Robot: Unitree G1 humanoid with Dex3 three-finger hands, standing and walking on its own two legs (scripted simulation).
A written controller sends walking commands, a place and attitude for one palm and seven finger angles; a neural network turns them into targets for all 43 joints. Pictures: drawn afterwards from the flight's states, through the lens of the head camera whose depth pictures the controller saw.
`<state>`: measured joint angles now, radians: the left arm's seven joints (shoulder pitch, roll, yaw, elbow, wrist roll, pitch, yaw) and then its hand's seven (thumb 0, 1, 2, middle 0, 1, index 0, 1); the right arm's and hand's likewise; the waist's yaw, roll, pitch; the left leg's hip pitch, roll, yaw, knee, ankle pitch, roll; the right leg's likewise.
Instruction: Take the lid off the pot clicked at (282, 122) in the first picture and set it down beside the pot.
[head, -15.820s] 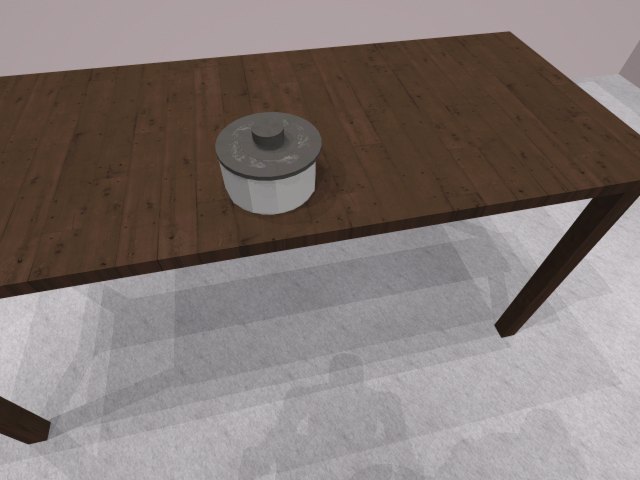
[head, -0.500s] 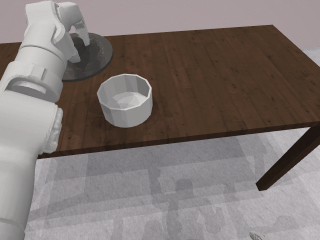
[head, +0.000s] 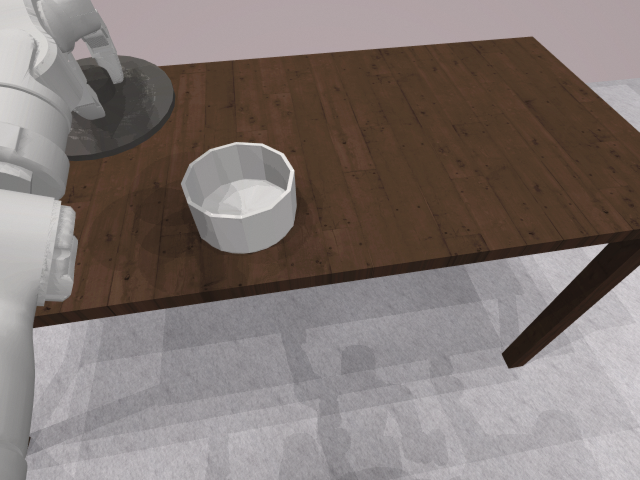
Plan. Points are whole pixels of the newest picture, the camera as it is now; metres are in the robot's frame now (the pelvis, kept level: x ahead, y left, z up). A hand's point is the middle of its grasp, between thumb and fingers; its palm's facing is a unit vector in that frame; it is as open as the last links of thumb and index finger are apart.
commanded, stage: move the lid sideways beside the pot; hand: left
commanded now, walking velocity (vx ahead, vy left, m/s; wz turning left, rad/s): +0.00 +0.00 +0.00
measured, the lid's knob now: (87, 86) +0.52 +0.23 +0.23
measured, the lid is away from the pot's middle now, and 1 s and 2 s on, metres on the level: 0.14 0.25 0.24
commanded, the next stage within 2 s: lower the lid onto the table in 0.86 s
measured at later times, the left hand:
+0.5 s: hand (4, 103) +0.47 +0.30 +0.24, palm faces -0.30 -0.14 -0.94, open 8.2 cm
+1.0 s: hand out of the picture +0.46 +0.32 +0.25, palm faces -0.29 -0.13 -0.95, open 8.2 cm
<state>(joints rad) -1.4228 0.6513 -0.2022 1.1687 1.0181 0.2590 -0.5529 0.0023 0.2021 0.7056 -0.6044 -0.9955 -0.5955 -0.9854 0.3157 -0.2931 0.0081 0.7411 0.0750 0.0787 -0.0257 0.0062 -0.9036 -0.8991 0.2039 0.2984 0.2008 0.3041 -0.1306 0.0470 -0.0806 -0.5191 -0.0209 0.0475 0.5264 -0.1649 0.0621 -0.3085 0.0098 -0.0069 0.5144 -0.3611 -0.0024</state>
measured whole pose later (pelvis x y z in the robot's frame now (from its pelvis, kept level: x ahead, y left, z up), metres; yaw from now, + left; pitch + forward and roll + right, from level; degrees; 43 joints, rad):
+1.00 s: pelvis -0.01 +0.01 +0.00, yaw +1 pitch +10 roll -2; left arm -1.41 0.81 -0.21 1.16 1.01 0.15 -0.59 0.00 0.20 0.71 -0.60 -1.00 -0.60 -0.98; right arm 0.30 -0.30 0.02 0.74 0.09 0.10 -0.05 0.00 -0.90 -0.90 0.20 0.30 0.20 0.30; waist -0.10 0.04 -0.06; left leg -0.56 -0.03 0.03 0.56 -0.16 0.08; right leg -0.33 0.01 -0.03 0.51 -0.35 0.01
